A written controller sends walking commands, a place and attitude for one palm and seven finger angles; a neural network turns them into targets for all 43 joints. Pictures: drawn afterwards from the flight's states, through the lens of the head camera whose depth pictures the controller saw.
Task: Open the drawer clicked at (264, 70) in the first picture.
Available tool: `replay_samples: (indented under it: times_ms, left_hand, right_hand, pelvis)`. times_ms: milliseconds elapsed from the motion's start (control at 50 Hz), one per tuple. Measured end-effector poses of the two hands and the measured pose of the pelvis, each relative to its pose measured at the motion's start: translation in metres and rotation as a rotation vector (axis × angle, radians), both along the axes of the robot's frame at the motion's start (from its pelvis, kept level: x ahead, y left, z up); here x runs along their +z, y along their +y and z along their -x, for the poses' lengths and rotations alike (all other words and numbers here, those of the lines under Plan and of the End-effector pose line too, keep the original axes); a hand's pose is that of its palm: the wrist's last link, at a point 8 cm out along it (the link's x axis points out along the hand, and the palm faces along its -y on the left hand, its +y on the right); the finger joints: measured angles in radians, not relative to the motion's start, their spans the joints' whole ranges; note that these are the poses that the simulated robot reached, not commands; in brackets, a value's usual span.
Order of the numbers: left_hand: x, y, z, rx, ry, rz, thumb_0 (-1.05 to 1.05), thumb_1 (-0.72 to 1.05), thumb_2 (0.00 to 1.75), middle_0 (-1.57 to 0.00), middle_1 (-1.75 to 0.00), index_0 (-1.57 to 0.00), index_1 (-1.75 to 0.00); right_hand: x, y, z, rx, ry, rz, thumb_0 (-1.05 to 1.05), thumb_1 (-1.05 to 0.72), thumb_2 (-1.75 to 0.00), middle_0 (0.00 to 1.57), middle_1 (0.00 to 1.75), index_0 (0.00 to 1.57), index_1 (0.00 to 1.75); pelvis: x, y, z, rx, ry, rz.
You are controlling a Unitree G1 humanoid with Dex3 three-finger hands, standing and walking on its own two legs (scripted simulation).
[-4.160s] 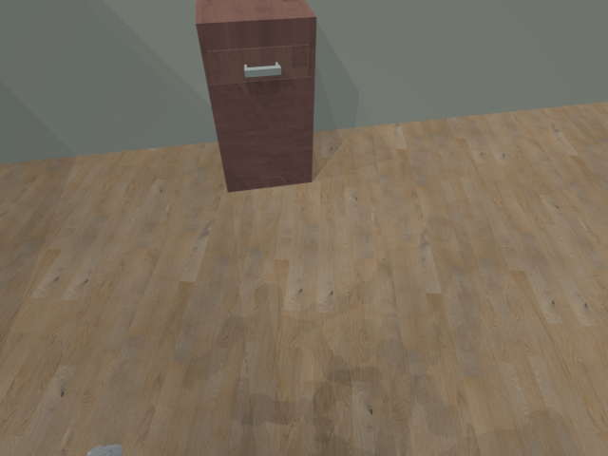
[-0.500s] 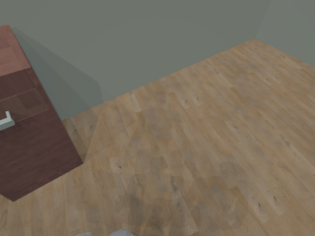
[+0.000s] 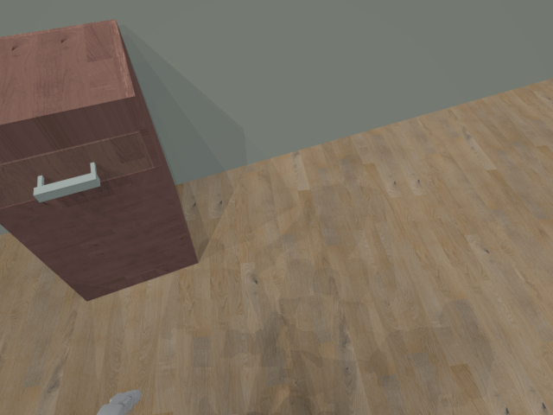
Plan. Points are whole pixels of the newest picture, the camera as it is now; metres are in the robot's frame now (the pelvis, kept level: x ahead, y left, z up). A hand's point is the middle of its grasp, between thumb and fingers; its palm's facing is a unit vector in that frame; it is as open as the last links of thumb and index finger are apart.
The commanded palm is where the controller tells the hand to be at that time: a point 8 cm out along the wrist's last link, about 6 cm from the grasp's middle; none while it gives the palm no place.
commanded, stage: turn to face it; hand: left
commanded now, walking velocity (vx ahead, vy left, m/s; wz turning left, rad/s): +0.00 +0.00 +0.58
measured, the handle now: (67, 180) +0.64 +0.53 -0.14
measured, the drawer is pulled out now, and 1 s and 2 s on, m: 0.00 0.00 0.00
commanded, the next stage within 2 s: take the last steps up to it in 0.40 s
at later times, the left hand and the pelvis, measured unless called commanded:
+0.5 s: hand out of the picture -0.07 +0.20 -0.18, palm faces +0.32 -0.91 -0.25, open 7.4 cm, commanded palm none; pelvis -0.03 -0.01 -0.01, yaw +16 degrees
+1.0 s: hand out of the picture -0.03 +0.17 -0.15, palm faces +0.42 -0.88 -0.21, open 7.3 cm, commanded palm none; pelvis +0.03 +0.01 +0.01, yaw +22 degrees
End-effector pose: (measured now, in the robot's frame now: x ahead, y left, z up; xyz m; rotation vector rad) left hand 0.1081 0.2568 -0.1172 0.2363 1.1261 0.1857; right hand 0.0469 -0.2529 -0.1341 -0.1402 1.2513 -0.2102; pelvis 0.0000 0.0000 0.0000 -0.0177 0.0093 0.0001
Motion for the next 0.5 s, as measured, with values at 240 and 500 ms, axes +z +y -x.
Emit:
replay_samples:
  times_ms: [240,500]
  left_hand:
    - [0.011,-0.044,0.075,0.142,0.015,-0.006,0.0,0.91,0.9,-0.2,-0.3,-0.2,-0.3]
    - [-0.032,-0.015,0.197,0.363,0.203,0.07,0.0,0.9,0.9,-0.21,-0.3,-0.2,-0.3]
  right_hand:
    - [-0.002,-0.044,-0.038,0.156,-0.009,-0.007,0.01,-0.91,-0.9,0.2,0.29,0.2,0.3]
    - [0.008,0.031,-0.1,0.397,-0.096,0.031,0.01,-0.91,-0.9,0.2,0.29,0.2,0.3]
  pelvis:
    - [0.004,-0.037,0.012,0.168,-0.022,-0.054]
    - [-0.009,-0.007,0.03,0.278,-0.001,-0.031]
